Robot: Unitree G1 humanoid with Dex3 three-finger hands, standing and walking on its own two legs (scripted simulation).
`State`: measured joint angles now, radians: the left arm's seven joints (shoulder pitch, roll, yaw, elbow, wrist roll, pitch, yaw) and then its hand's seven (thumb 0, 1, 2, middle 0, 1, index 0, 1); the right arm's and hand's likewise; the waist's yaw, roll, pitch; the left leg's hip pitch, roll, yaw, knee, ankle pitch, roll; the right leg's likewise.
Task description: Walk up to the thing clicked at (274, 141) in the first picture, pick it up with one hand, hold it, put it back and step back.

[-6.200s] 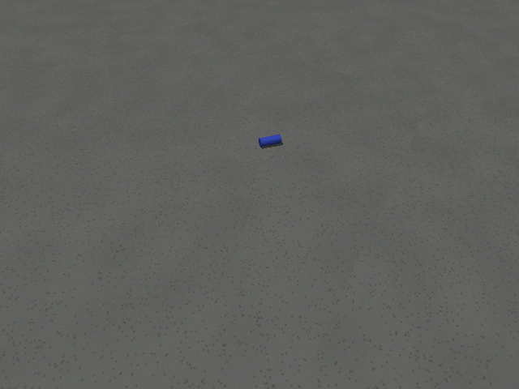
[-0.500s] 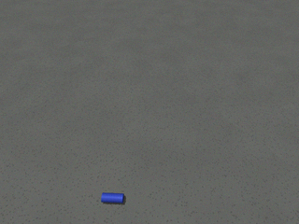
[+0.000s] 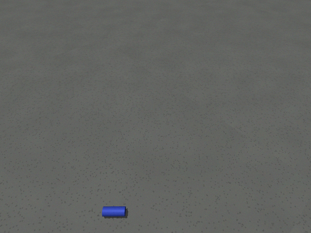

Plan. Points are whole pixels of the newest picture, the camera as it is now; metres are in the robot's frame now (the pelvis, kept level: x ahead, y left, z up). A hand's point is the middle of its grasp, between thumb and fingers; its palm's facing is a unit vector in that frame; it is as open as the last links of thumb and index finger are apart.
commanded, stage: walk up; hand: left
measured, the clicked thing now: (114, 211) +0.42 +0.25 -0.75
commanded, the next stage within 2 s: none
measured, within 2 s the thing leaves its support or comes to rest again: neither
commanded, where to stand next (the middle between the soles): +0.03 +0.01 m, yaw +0 degrees
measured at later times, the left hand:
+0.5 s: hand out of the picture +0.10 +0.24 -0.15, palm faces -0.04 -0.93 -0.38, open 7.4 cm
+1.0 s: hand out of the picture +0.18 +0.26 -0.18, palm faces -0.01 -0.94 -0.35, open 7.4 cm
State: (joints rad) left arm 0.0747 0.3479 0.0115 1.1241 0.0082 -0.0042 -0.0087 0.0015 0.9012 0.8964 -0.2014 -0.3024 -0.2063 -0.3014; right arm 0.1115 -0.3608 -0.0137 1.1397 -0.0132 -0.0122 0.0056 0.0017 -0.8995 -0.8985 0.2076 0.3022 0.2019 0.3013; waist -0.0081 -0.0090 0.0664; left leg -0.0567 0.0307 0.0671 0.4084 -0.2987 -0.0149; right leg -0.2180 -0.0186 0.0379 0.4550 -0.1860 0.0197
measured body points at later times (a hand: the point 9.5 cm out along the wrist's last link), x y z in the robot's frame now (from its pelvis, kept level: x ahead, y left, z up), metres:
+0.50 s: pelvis +0.03 -0.02 -0.01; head +0.03 -0.04 +0.44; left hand +0.10 +0.29 -0.13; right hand +0.06 -0.34 -0.15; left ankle -0.05 +0.12 -0.74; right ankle +0.05 -0.13 -0.74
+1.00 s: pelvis +0.05 +0.01 -0.02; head +0.12 +0.03 +0.42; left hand +0.18 +0.31 -0.16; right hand +0.15 -0.30 -0.14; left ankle +0.14 +0.11 -0.74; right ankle +0.02 -0.13 -0.68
